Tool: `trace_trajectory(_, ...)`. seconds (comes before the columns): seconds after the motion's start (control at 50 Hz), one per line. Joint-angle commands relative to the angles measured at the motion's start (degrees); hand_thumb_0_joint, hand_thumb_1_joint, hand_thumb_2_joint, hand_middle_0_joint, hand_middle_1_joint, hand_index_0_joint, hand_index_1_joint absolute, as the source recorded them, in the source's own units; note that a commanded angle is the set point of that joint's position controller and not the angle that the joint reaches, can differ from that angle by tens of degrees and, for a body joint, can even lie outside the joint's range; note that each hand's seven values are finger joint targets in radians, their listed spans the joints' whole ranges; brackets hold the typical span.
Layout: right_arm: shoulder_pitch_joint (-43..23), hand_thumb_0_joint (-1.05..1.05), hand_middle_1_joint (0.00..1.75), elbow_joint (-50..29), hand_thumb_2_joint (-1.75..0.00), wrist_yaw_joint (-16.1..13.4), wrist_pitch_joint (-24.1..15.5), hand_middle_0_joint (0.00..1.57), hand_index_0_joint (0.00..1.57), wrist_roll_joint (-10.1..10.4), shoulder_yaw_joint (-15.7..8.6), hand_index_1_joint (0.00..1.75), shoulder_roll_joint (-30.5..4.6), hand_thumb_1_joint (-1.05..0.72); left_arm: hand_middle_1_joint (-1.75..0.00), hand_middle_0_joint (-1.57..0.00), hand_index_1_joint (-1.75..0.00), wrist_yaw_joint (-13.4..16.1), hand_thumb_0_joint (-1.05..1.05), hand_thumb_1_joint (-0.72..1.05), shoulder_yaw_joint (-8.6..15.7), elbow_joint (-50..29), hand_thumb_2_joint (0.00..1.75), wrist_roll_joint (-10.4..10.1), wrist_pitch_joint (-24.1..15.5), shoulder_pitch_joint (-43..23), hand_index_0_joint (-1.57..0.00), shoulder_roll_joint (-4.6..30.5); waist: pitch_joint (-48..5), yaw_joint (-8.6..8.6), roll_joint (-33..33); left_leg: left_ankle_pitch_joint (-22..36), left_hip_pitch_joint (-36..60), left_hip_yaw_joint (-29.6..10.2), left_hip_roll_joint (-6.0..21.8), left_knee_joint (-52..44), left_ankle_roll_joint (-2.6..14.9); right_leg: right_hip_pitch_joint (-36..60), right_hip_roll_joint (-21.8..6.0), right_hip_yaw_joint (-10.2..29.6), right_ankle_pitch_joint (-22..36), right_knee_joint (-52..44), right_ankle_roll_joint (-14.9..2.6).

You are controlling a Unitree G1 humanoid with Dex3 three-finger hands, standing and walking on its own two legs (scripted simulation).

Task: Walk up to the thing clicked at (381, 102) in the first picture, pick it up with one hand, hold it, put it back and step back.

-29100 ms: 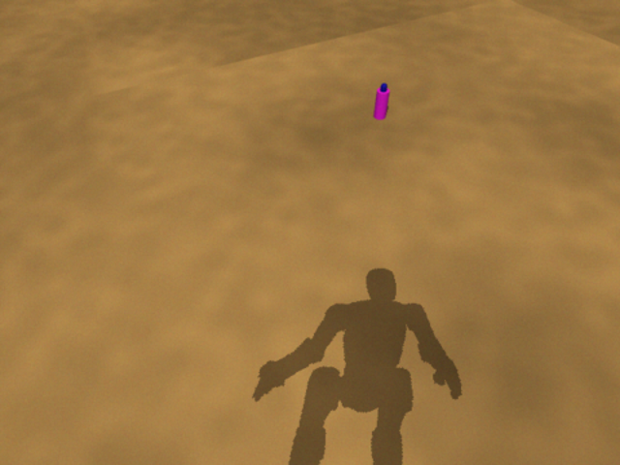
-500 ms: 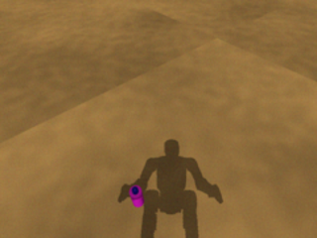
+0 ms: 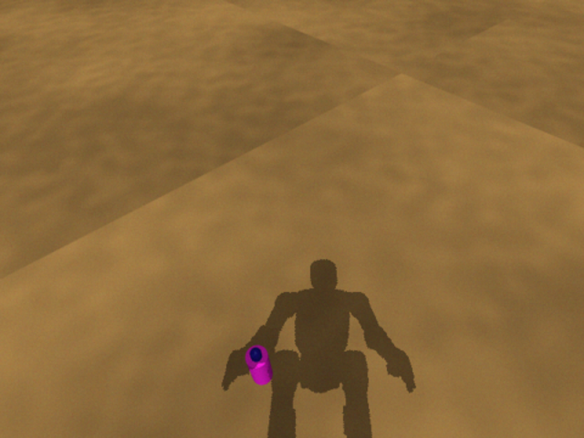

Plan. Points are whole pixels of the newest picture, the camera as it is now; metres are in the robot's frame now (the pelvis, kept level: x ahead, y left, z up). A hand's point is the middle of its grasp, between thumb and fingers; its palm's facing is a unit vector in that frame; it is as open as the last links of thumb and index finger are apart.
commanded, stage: stand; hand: left
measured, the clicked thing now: (258, 363) +0.45 +0.18 -0.68
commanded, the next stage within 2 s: step back in 1.20 s
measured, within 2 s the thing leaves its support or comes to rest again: neither
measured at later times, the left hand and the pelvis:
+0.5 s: hand out of the picture +0.09 +0.24 -0.15, palm faces -0.03 -0.94 -0.34, open 7.4 cm; pelvis +0.01 +0.00 +0.00, yaw -1 degrees
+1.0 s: hand out of the picture +0.10 +0.25 -0.15, palm faces -0.04 -0.94 -0.34, open 7.4 cm; pelvis +0.02 +0.00 +0.00, yaw -1 degrees
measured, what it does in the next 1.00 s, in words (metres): stands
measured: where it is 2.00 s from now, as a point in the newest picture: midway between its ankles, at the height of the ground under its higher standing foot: outside the picture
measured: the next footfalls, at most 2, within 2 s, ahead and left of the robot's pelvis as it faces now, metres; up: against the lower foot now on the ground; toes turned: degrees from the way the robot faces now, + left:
left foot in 1.62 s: -0.04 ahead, +0.13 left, +0.00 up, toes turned -3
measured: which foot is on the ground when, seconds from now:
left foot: down 0.00-1.00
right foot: down 0.00-1.00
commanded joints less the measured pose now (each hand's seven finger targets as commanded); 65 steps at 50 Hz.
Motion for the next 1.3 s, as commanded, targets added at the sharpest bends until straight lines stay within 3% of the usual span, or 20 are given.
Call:
trace_trajectory(0.0, -2.12, 0.00, 0.30, -2.52, -0.90, -0.65, -1.25, 0.20, 0.20, 0.43, -2.09, 0.30, -10.68, -0.90, -0.30, -0.20, -0.30, 0.96, 0.00, 0.90, 2.38, -2.18, 0.90, -0.26, -1.09, -2.42, -0.20, 11.73, -1.83, -0.27, -1.89, -0.95, -1.51, -6.29, 5.85, -5.53, 0.96, 0.72, -4.67, 6.32, -0.51, -5.87, -1.43)
trace_trajectory(0.12, -2.86, 0.00, 0.30, -1.97, -0.90, -0.56, -1.23, 0.20, 0.20, 0.50, -1.98, 0.30, -11.04, -0.90, -0.30, -0.20, -0.30, 0.83, 0.00, 0.90, 2.34, -1.66, 0.90, -0.37, -1.19, -3.22, -0.20, 11.94, -2.38, -0.39, -1.80, 0.65, -0.55, -5.79, 6.06, -5.40, 0.91, 1.27, -4.78, 6.56, 0.37, -6.67, -1.41)
trace_trajectory(0.26, -2.88, 0.00, 0.30, -1.32, -0.90, -0.73, -1.31, 0.20, 0.20, 0.68, -1.70, 0.30, -11.40, -0.90, -0.30, -0.20, -0.30, 0.76, 0.00, 0.90, 2.44, -1.46, 0.90, -0.56, -1.18, -4.15, -0.20, 12.05, -3.56, -0.69, -0.95, 3.89, 0.43, -5.17, 6.70, -5.90, 0.95, 3.27, -5.24, 6.71, 6.50, -6.29, -1.62)
trace_trajectory(0.34, -3.42, 0.00, 0.30, -1.35, -0.90, -0.72, -1.54, 0.20, 0.20, 0.71, -1.68, 0.30, -11.75, -0.90, -0.30, -0.20, -0.30, 0.61, 0.00, 0.90, 2.44, -1.31, 0.90, -0.69, -1.10, -4.60, -0.20, 11.81, -3.86, -0.64, -0.86, 5.11, 0.90, -5.19, 7.01, -6.30, 0.79, 3.75, -5.21, 6.62, 7.05, -6.05, -1.57)
trace_trajectory(0.46, -3.93, 0.00, 0.30, -1.17, -0.90, -0.70, -1.39, 0.20, 0.20, 0.72, -1.68, 0.30, -11.79, -0.90, -0.30, -0.20, -0.30, 0.50, 0.00, 0.90, 2.57, -1.46, 0.90, -0.59, -0.91, -5.06, -0.20, 12.25, -2.68, -0.72, -1.89, 2.09, 0.26, -5.27, 6.93, -6.93, 0.68, 2.88, -4.93, 6.49, 3.80, -6.87, -1.42)
trace_trajectory(0.56, -4.43, 0.00, 0.30, -1.44, -0.90, -0.67, -1.65, 0.20, 0.20, 0.80, -1.67, 0.30, -12.06, -0.90, -0.30, -0.20, -0.30, 0.52, 0.00, 0.90, 2.67, -1.80, 0.90, -0.68, -1.10, -5.18, -0.20, 12.09, -4.81, -0.64, -0.95, 6.13, 1.82, -5.13, 7.43, -6.26, 0.91, 4.50, -5.42, 6.39, 8.68, -5.85, -1.62)
trace_trajectory(1.16, -4.66, 0.00, 0.30, -1.61, -0.90, -0.47, -1.60, 0.20, 0.20, 0.91, -1.83, 0.30, -12.34, -0.90, -0.30, -0.20, -0.30, 0.36, 0.00, 0.90, 2.59, -2.84, 0.90, -0.97, -1.11, -4.99, -0.20, 12.74, -4.81, -1.10, -1.52, 7.72, 3.19, -4.36, 7.77, -6.14, 0.80, 3.74, -5.50, 6.72, 10.79, -5.64, -1.78)
trace_trajectory(1.18, -6.35, 0.00, 0.30, -3.21, -0.90, -0.15, -0.50, 0.20, 0.20, 1.64, -3.70, 0.30, -16.74, -0.90, -0.30, -0.20, -0.30, 0.38, 0.00, 0.90, 4.62, -5.45, 0.90, -2.28, -0.48, -5.06, -0.20, 17.10, 0.32, -1.22, -2.21, 16.06, -0.74, -5.40, 7.25, -0.41, 2.12, -1.38, -4.54, 7.23, 19.76, -0.24, -2.06)
trace_trajectory(1.22, -4.76, 0.00, 0.30, -4.70, -0.90, -0.02, 0.15, 0.20, 0.20, 2.25, -3.97, 0.30, -15.96, -0.90, -0.30, -0.20, -0.30, 0.66, 0.00, 0.90, 4.71, -7.40, 0.90, -2.45, -0.09, -3.72, -0.20, 15.95, -3.91, -1.66, -0.86, 21.15, -0.03, -4.86, 7.90, 2.01, 3.48, -0.37, -3.91, 6.06, 20.57, 3.79, -2.90)
trace_trajectory(1.28, -5.19, 0.00, 0.30, -7.16, -0.90, 0.12, 0.94, 0.20, 0.20, 2.33, -5.02, 0.30, -16.20, -0.90, -0.30, -0.20, -0.30, 0.64, 0.00, 0.90, 4.66, -10.28, 0.90, -2.07, 0.59, -3.50, -0.20, 15.10, -8.42, -1.91, 0.28, 19.77, 0.28, -4.73, 8.34, 5.58, 5.42, -1.64, -2.97, 5.35, 17.32, 7.85, -4.19)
